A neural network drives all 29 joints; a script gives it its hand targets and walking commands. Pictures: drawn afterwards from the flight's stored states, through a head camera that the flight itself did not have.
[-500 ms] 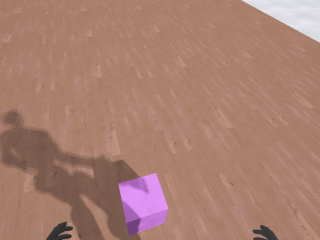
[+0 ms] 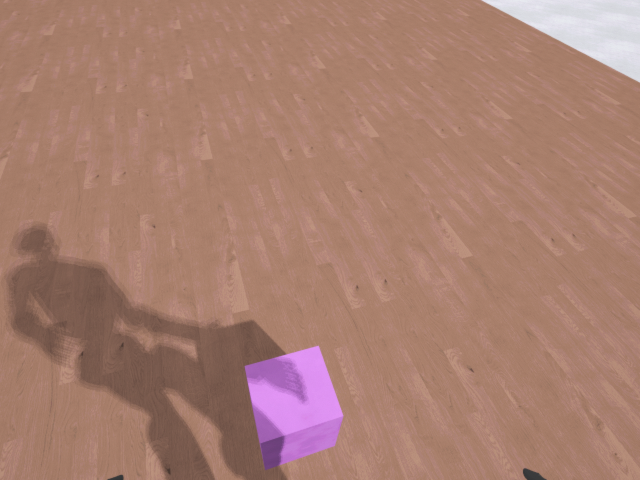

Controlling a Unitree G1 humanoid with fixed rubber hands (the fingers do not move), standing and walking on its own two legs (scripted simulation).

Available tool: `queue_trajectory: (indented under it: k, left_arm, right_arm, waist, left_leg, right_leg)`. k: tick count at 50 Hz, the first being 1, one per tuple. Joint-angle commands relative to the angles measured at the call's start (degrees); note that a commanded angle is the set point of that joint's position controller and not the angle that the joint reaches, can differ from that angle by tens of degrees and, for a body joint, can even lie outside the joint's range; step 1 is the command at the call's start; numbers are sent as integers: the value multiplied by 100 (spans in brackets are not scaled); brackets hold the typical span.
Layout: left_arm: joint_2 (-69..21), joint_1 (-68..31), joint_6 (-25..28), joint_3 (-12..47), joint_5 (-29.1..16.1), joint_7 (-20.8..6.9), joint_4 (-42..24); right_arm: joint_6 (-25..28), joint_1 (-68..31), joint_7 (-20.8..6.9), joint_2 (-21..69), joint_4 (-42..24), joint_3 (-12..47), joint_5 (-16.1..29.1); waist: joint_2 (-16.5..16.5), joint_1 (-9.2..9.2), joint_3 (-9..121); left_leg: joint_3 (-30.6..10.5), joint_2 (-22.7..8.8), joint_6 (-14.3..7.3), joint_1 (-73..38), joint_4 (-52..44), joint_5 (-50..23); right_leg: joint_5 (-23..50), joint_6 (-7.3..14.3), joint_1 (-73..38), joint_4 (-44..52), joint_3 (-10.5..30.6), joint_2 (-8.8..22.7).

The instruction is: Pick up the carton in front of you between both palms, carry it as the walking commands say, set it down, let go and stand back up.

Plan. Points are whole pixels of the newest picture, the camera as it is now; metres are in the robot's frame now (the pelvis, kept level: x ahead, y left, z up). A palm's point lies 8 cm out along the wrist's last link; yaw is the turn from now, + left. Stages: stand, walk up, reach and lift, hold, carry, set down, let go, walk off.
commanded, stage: stand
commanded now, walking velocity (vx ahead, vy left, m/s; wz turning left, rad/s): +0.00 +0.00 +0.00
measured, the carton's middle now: (291, 407) +0.45 +0.06 -0.65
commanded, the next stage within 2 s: none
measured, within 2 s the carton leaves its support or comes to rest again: neither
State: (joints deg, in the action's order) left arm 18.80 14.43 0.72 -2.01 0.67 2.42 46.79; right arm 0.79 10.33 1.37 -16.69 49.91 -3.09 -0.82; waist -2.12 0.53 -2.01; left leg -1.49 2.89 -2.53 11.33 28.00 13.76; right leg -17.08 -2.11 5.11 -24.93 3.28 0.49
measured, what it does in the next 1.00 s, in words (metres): stands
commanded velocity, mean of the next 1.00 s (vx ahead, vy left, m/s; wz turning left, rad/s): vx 0.00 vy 0.00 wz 0.00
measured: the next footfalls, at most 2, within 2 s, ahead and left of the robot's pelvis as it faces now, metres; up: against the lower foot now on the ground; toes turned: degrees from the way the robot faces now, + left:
none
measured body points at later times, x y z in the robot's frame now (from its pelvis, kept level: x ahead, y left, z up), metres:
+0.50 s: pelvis -0.01 -0.01 +0.00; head -0.02 +0.01 +0.45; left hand +0.06 +0.29 -0.12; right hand +0.08 -0.31 -0.11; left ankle +0.02 +0.09 -0.74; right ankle -0.04 -0.15 -0.74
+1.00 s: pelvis -0.01 -0.02 +0.01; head -0.01 -0.01 +0.46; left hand +0.06 +0.29 -0.12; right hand +0.08 -0.32 -0.11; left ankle +0.02 +0.09 -0.74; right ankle -0.04 -0.15 -0.74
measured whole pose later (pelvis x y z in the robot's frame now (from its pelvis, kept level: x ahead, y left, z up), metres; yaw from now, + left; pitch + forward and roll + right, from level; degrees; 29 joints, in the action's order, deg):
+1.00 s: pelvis -0.01 -0.02 +0.01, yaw +1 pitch -3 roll +0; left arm 20.3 11.9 1.3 -1.4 0.0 1.9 55.0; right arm 0.9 8.9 1.5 -19.3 58.0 -1.2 0.1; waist -1.1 0.3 -2.5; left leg -3.2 2.0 -0.9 10.1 22.6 9.5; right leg -13.9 -0.9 4.2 -20.9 1.8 -0.1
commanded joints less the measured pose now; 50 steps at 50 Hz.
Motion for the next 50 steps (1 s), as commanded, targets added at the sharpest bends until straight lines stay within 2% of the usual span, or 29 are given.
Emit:
queue_trajectory:
  k: [1, 18, 50]
  left_arm:
    - [744, -11, 76, -159, -8, 17, -222]
    - [871, -43, 102, -115, -39, -4, 238]
    - [992, -267, 113, -104, -74, -31, 602]
  right_arm:
    - [67, -148, 18, -899, -223, -177, 12]
    - [62, -210, 9, -1031, 237, -88, 57]
    - [70, -243, 41, -1181, 576, 26, 97]
  waist:
    - [262, 13, 45]
    - [236, 3, -38]
    - [223, -22, 34]
  left_leg:
    - [-735, -706, 74, -142, -632, -859]
    - [-796, -747, 116, -125, -892, -477]
    - [-801, -803, 152, -258, -914, -947]
  right_leg:
    - [679, 115, 324, 389, 261, 346]
    - [524, 151, 330, 612, 306, 433]
    - [696, 187, 219, 805, 285, 528]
